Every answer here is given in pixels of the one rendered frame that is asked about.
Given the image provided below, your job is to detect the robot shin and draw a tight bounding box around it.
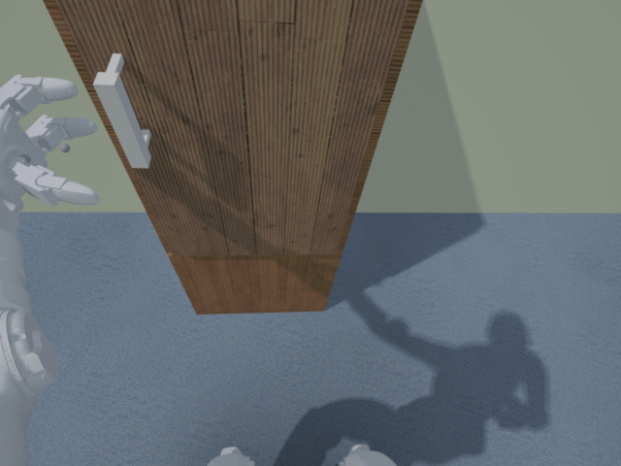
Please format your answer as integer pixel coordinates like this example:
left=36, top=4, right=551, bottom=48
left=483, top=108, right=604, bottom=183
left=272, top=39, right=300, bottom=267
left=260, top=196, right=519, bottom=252
left=220, top=447, right=242, bottom=455
left=346, top=445, right=370, bottom=458

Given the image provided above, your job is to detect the cupboard door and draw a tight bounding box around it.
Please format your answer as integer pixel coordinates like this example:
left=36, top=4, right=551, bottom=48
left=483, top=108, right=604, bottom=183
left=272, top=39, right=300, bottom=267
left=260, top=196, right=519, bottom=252
left=54, top=0, right=409, bottom=256

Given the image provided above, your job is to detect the robot left shin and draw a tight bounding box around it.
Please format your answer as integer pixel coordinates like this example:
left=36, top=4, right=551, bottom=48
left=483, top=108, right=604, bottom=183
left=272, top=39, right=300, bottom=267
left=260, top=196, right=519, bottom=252
left=220, top=447, right=242, bottom=455

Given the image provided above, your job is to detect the robot left upper arm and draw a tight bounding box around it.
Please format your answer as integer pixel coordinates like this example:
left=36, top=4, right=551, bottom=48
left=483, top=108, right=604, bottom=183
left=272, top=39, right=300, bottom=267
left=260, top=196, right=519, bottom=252
left=0, top=309, right=58, bottom=466

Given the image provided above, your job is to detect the handle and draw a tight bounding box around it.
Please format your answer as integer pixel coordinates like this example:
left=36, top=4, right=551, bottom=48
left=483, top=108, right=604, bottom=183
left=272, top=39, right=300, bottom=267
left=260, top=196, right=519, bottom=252
left=93, top=53, right=151, bottom=168

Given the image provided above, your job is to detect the robot left forearm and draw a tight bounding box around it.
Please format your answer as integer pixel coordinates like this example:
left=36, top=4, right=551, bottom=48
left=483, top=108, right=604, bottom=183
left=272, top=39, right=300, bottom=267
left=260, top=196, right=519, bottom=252
left=0, top=179, right=33, bottom=315

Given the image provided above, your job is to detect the robot left hand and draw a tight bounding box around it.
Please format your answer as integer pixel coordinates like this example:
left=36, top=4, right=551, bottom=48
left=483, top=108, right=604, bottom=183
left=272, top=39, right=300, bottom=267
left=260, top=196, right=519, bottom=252
left=0, top=75, right=99, bottom=206

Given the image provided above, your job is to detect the robot right shin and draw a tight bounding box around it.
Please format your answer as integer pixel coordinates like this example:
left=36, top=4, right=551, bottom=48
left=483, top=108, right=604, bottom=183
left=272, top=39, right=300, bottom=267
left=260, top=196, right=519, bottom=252
left=346, top=445, right=370, bottom=458

